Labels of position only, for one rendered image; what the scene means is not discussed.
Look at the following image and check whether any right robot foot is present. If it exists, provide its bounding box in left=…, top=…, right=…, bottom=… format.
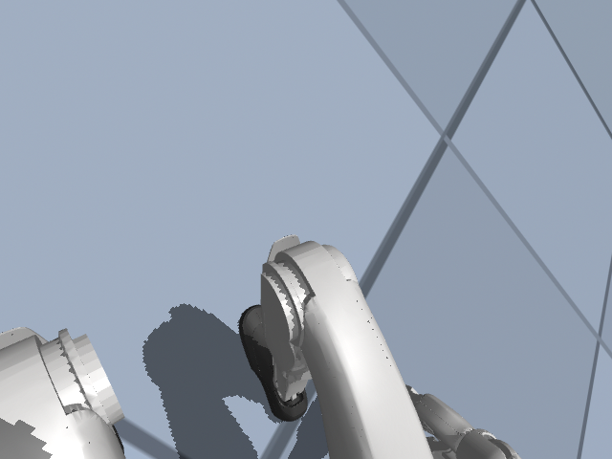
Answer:
left=239, top=305, right=307, bottom=422

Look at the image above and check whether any right robot hand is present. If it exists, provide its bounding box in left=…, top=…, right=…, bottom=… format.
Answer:
left=405, top=385, right=475, bottom=459

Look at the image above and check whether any right robot arm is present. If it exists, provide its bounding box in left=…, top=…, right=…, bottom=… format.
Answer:
left=456, top=429, right=522, bottom=459

